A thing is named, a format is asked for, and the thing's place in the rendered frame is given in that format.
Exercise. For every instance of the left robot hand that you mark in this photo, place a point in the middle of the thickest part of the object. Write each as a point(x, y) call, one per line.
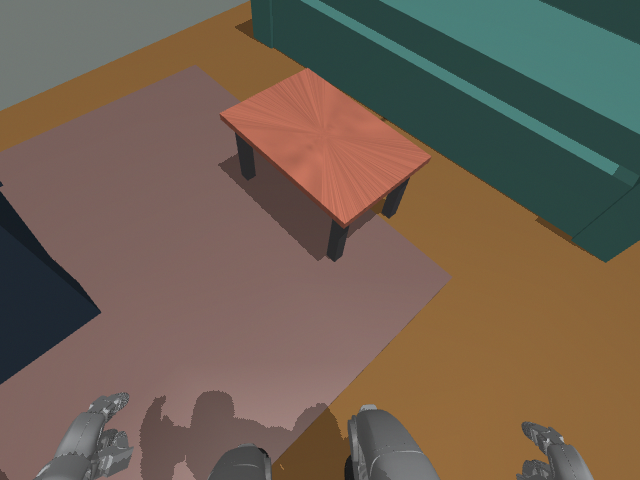
point(108, 451)

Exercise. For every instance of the sofa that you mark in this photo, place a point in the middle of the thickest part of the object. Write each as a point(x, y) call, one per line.
point(538, 98)

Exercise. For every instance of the armchair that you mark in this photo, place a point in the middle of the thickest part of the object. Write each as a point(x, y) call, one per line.
point(40, 303)

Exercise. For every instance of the left robot arm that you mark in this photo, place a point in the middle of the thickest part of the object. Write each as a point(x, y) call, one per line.
point(66, 467)

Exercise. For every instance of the coffee table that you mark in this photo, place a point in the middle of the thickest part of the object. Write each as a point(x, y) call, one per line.
point(336, 152)

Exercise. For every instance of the right robot hand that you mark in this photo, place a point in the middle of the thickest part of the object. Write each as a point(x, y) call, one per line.
point(565, 462)

